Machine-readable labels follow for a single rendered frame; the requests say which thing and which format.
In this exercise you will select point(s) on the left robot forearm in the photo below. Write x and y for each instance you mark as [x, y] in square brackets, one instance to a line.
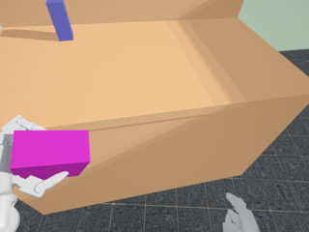
[9, 215]

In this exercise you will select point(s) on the sponge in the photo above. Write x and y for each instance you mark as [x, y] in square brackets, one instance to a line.
[44, 153]

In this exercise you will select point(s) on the right robot hand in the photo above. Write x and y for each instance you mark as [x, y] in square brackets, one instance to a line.
[242, 222]

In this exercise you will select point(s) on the left robot hand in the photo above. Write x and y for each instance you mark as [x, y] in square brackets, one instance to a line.
[31, 185]

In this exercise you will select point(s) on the table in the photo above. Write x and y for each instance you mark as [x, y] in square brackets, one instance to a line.
[173, 93]

